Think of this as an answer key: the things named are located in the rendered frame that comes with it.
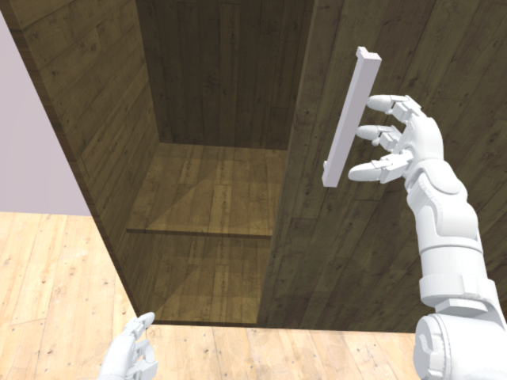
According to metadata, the handle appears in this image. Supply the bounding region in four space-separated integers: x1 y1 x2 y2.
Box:
322 47 382 188

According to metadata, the right robot hand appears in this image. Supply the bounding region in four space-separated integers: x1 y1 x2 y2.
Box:
348 95 444 184

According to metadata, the robot right forearm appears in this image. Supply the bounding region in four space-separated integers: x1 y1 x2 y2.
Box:
405 159 507 334

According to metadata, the right robot upper arm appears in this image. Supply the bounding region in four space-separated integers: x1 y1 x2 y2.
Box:
413 313 507 380

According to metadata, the left robot hand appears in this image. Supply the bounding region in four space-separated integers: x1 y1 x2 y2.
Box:
98 312 158 380

